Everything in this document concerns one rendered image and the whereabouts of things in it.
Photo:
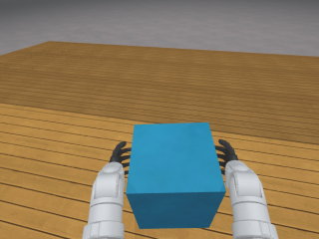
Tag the robot right hand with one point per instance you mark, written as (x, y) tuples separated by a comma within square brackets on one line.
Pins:
[(229, 154)]

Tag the robot left forearm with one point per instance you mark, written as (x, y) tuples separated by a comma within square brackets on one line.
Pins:
[(105, 219)]

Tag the robot left hand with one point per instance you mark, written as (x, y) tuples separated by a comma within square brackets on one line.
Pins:
[(116, 155)]

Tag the robot right forearm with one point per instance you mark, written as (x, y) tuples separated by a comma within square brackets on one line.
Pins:
[(247, 199)]

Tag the carton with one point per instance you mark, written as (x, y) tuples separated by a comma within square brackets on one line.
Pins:
[(174, 178)]

